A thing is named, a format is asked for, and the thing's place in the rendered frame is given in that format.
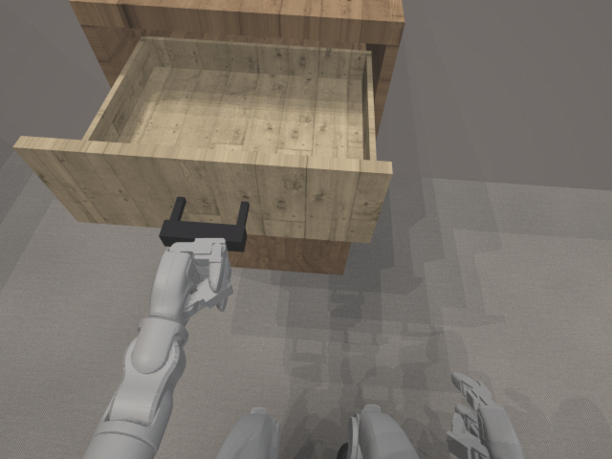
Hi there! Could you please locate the right robot thigh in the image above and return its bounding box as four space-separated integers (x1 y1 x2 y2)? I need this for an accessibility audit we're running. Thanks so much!
348 411 420 459

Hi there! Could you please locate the cabinet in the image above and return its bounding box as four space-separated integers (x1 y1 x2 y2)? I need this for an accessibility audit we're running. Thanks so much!
69 0 405 275

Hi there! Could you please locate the robot left shin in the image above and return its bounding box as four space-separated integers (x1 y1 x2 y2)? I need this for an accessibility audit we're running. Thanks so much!
250 407 269 416

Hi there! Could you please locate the handle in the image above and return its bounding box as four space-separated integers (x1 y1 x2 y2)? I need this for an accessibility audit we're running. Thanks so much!
159 197 250 252

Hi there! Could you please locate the drawer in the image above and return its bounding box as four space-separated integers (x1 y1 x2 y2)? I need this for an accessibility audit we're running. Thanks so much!
13 36 393 243

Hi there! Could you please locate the robot left forearm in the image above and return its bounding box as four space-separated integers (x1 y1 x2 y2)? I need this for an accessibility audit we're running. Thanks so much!
81 317 188 459

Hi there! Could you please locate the robot right hand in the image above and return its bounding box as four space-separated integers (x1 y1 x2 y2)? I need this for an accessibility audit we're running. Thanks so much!
447 372 525 459

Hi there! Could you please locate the robot left hand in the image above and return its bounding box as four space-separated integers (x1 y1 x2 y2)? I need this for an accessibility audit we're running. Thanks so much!
148 238 233 327

